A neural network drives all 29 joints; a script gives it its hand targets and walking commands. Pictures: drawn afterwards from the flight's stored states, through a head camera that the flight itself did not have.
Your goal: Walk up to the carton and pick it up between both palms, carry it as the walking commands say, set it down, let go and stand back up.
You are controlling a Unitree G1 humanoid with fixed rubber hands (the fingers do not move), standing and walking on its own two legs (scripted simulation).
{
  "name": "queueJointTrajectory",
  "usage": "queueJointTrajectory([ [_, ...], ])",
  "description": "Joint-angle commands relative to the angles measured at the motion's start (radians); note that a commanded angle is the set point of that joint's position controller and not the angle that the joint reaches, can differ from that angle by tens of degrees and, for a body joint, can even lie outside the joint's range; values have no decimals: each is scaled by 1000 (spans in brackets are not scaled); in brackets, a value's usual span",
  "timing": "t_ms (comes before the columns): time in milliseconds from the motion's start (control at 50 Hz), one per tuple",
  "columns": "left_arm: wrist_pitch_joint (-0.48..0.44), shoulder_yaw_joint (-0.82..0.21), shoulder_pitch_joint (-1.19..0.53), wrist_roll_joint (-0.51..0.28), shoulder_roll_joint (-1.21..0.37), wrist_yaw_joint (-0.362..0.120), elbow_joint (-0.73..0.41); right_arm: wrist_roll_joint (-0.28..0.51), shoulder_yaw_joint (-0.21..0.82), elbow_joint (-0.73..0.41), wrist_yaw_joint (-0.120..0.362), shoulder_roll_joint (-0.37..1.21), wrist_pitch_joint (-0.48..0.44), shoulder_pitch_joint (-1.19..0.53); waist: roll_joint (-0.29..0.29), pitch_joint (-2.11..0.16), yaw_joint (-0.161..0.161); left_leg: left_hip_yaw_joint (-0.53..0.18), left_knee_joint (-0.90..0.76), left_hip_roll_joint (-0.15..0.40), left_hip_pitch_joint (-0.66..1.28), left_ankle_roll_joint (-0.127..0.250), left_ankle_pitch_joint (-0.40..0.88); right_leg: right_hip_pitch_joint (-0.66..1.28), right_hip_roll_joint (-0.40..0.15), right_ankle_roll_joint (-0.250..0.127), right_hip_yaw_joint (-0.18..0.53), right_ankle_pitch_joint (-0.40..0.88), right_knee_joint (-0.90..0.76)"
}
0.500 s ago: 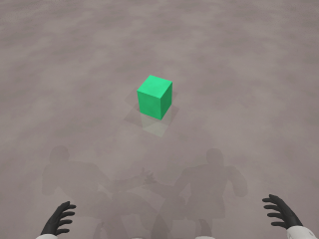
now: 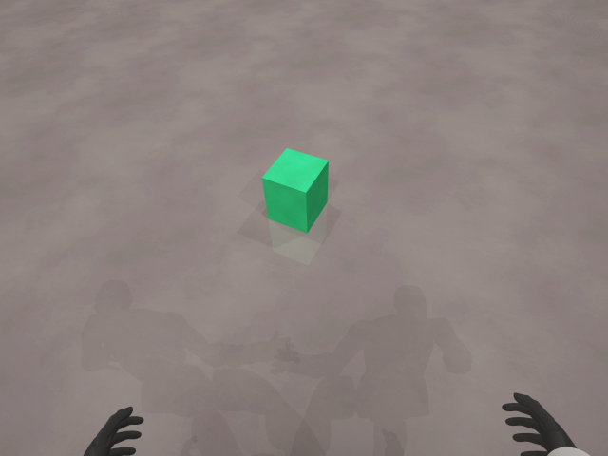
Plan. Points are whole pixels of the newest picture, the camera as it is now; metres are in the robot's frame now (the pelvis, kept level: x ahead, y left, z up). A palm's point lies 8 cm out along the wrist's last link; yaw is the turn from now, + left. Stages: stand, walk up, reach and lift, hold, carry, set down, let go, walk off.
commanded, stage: stand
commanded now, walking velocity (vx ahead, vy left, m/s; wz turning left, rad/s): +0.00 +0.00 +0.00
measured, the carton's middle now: (297, 190) +1.21 +0.05 -0.64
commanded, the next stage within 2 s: walk up in 1.06 s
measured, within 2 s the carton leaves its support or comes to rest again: neither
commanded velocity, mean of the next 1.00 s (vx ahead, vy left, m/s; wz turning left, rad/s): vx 0.00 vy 0.00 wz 0.00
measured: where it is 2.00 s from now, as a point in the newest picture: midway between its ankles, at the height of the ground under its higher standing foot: (315, 448)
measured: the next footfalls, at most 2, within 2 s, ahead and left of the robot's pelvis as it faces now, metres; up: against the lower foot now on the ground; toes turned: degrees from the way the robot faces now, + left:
left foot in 1.64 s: +0.21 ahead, +0.14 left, +0.00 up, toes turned +5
right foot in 2.00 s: +0.37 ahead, -0.12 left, +0.00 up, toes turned -4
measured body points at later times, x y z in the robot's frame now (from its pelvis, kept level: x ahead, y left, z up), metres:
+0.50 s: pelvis +0.00 +0.00 +0.01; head +0.00 +0.00 +0.46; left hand +0.11 +0.31 -0.10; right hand +0.11 -0.31 -0.10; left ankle +0.01 +0.12 -0.73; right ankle +0.01 -0.12 -0.73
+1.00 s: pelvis +0.00 +0.00 +0.01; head +0.01 +0.00 +0.46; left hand +0.11 +0.32 -0.10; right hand +0.11 -0.32 -0.10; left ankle +0.01 +0.12 -0.73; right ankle +0.01 -0.12 -0.73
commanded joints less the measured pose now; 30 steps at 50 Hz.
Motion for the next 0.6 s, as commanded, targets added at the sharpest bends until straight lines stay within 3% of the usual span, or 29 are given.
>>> queueJointTrajectory([
  [0,-11,33,-50,-2,166,4,-30,1,-34,-30,-3,-164,-10,-50,-1,-69,0,-96,-126,96,30,49,161,32,-95,-48,96,161,-125],
  [580,1,22,-68,-1,176,7,107,4,-26,111,-7,-176,0,-67,0,-51,0,-100,-243,115,90,30,163,90,-114,-34,97,164,-245],
])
